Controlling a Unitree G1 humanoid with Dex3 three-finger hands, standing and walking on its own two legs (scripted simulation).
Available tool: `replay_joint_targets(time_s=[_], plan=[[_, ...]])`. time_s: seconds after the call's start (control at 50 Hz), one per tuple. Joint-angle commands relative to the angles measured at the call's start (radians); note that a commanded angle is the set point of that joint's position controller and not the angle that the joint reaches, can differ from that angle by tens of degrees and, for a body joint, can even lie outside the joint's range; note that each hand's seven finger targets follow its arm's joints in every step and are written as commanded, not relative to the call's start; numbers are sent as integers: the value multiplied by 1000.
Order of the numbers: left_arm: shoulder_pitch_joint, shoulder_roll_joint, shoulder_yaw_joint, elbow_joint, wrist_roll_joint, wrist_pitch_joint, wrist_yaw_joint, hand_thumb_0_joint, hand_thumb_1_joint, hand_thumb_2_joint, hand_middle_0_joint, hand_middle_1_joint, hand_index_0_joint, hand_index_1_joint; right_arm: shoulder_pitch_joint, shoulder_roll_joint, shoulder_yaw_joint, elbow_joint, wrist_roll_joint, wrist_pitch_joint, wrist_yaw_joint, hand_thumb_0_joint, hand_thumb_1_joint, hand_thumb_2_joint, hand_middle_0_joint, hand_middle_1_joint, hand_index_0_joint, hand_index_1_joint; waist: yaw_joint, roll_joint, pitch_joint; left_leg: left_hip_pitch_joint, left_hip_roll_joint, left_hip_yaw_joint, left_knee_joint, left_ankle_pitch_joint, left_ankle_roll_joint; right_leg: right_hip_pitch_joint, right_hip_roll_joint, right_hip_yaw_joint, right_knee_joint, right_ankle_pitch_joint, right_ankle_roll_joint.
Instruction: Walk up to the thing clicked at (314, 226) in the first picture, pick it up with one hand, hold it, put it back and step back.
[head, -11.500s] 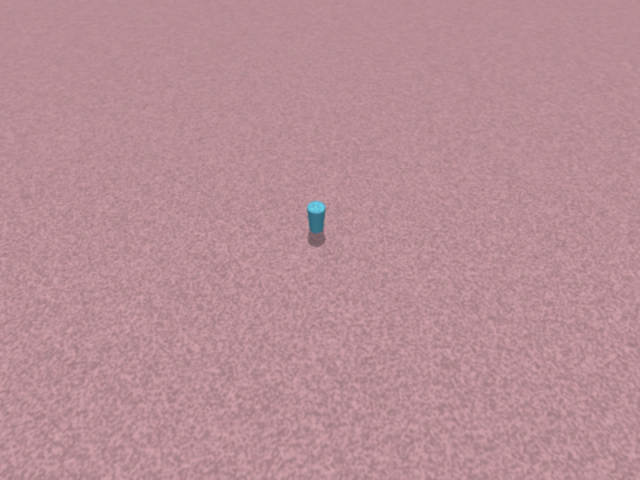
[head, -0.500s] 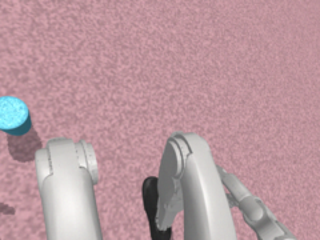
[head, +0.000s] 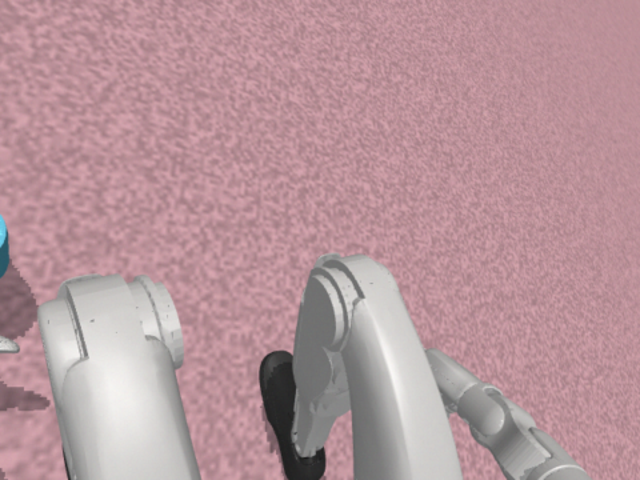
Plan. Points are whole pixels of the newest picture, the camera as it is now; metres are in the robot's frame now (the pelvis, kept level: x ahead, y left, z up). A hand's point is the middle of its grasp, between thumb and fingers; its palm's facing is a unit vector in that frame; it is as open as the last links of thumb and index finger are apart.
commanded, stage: close in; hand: left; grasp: from the side
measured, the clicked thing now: out of the picture +0.40 +0.30 -0.21
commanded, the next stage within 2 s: rest palm in 0.10 s
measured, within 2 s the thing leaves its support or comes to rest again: leaves its support in 1.32 s
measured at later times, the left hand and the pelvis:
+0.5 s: hand out of the picture +0.37 +0.29 -0.18, palm faces +0.36 -0.93 +0.01, open 13.6 cm; pelvis +0.00 +0.01 +0.00, yaw -2 degrees
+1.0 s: hand out of the picture +0.39 +0.30 -0.18, palm faces +0.39 -0.92 +0.00, open 9.8 cm; pelvis +0.00 +0.01 +0.00, yaw -2 degrees
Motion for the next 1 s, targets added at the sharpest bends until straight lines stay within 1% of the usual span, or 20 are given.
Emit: replay_joint_targets(time_s=[0.0, 0.06, 0.1, 0.16, 0.24, 0.3, 0.36, 0.38, 0.44, 0.46, 0.48, 0.52, 0.56, 0.6, 0.64, 0.68, 0.7, 0.78, 0.8, 0.98], plan=[[-161, 169, -1, -102, 10, -94, 63, 0, -473, 86, -50, -83, -55, -73, -21, -348, -107, -57, -13, 14, -13, 0, -905, -900, 199, 300, 199, 300, -79, 469, -463, 335, 48, 113, -350, -9, -13, 157, 20, -139, -188, 90, -75], [-159, 173, -9, -90, 30, -106, 99, 0, -448, 97, -52, -79, -54, -72, -29, -347, -100, -61, -23, 19, -9, 0, -904, -900, 199, 300, 199, 300, -78, 481, -446, 339, 51, 111, -347, -2, -13, 153, 23, -138, -185, 99, -75], [-162, 161, -13, -104, 34, -120, 116, 0, -429, 111, -55, -80, -55, -75, -26, -350, -97, -64, -30, 25, -5, 0, -905, -901, 199, 300, 199, 300, -94, 498, -463, 364, 51, 98, -354, 3, -19, 162, 23, -144, -179, 110, -72], [-152, 165, -23, -107, 53, -130, 143, 0, -401, 127, -54, -77, -51, -75, -26, -355, -96, -61, -35, 31, -1, 0, -903, -902, 199, 300, 199, 300, -89, 531, -451, 394, 58, 80, -370, 13, -28, 147, 23, -150, -161, 121, -73], [-169, 163, -35, -101, 58, -141, 174, 0, -290, 184, -133, -96, -113, -109, -29, -353, -84, -64, -39, 39, 3, 0, -893, -903, 199, 300, 199, 300, -109, 511, -447, 374, 55, 81, -352, 26, -23, 169, 26, -153, -173, 135, -71], [-170, 166, -31, -98, 65, -150, 199, 0, -79, 321, -306, -268, -290, -275, -26, -357, -77, -62, -47, 46, 6, 0, -888, -899, 199, 300, 199, 300, -114, 514, -441, 392, 60, 66, -354, 51, -27, 177, 26, -159, -167, 156, -67], [-190, 181, -32, -100, 70, -158, 223, 0, 19, 392, -363, -321, -346, -330, -35, -356, -71, -66, -49, 49, 8, 0, -884, -898, 199, 299, 199, 299, -122, 517, -425, 366, 58, 70, -349, 16, -23, 176, 28, -159, -173, 135, -67], [-167, 174, -29, -99, 70, -159, 228, 0, 62, 441, -385, -352, -366, -364, -31, -349, -67, -64, -53, 50, 10, 0, -877, -897, 199, 299, 199, 299, -114, 506, -458, 383, 60, 75, -337, 44, -22, 203, 33, -155, -177, 158, -65], [-185, 173, -38, -94, 75, -160, 239, 0, 185, 493, -436, -397, -417, -406, -28, -354, -65, -63, -55, 55, 10, 0, -876, -896, 199, 299, 199, 299, -128, 508, -448, 381, 61, 71, -337, 47, -23, 199, 35, -161, -179, 161, -65], [-178, 180, -42, -95, 80, -161, 243, 0, 228, 528, -465, -429, -444, -439, -26, -350, -62, -60, -56, 54, 10, 0, -871, -896, 199, 299, 199, 299, -120, 508, -463, 389, 61, 77, -328, 65, -21, 210, 38, -156, -181, 179, -65], [-186, 179, -42, -87, 82, -160, 247, 0, 257, 539, -490, -446, -471, -455, -29, -350, -59, -60, -57, 57, 9, 0, -873, -895, 199, 299, 199, 299, -132, 504, -458, 387, 62, 72, -329, 73, -22, 213, 37, -163, -180, 184, -64], [-171, 195, -38, -85, 86, -156, 253, 0, 342, 578, -523, -478, -503, -487, -30, -349, -56, -64, -57, 60, 9, 0, -868, -894, 199, 299, 199, 299, -120, 502, -458, 379, 62, 76, -328, 73, -20, 221, 40, -161, -185, 182, -66], [-177, 176, -45, -82, 82, -151, 257, 0, 407, 636, -574, -536, -555, -544, -27, -350, -55, -60, -57, 63, 9, 0, -869, -895, 199, 299, 199, 299, -134, 495, -458, 372, 61, 73, -321, 72, -19, 223, 42, -164, -188, 188, -63], [-178, 189, -45, -90, 85, -152, 261, 0, 485, 680, -622, -579, -601, -588, -29, -354, -55, -61, -56, 65, 8, 0, -864, -894, 199, 299, 199, 299, -130, 505, -448, 381, 65, 69, -331, 70, -21, 215, 40, -166, -185, 185, -64], [-170, 193, -41, -85, 82, -146, 264, 0, 423, 709, -686, -647, -669, -655, -30, -352, -56, -63, -54, 67, 8, 0, -866, -893, 199, 299, 199, 299, -125, 488, -452, 372, 64, 72, -323, 66, -17, 217, 43, -164, -192, 183, -64], [-210, 190, -42, -92, 75, -147, 272, 0, 465, 780, -740, -714, -723, -723, -30, -349, -50, -66, -55, 67, 7, 0, -868, -894, 199, 299, 199, 299, -143, 478, -457, 358, 61, 76, -315, 59, -13, 230, 45, -166, -201, 182, -62], [-186, 192, -38, -88, 78, -145, 275, 0, 478, 798, -769, -739, -750, -749, -31, -348, -53, -61, -53, 68, 6, 0, -866, -894, 199, 299, 199, 299, -128, 475, -448, 361, 64, 74, -320, 60, -13, 222, 45, -163, -198, 181, -64], [-222, 205, -52, -93, 93, -147, 280, 0, 508, 926, -871, -873, -855, -884, -25, -353, -55, -61, -54, 73, 7, 0, -869, -895, 199, 299, 199, 299, -142, 499, -425, 363, 69, 65, -336, 27, -16, 200, 41, -167, -194, 154, -65], [-217, 203, -41, -94, 89, -147, 281, 0, 511, 941, -895, -900, -880, -910, -23, -351, -52, -66, -54, 75, 8, 0, -869, -895, 199, 299, 199, 299, -141, 487, -434, 360, 69, 59, -338, 28, -16, 207, 43, -170, -195, 154, -64], [-236, 189, -65, -134, 98, -135, 291, 0, 519, 1121, -1072, -1116, -1062, -1126, -20, -353, -62, -58, -53, 80, 9, 0, -870, -895, 199, 299, 199, 299, -142, 534, -450, 406, 73, 56, -347, 73, -25, 202, 39, -166, -188, 192, -66]])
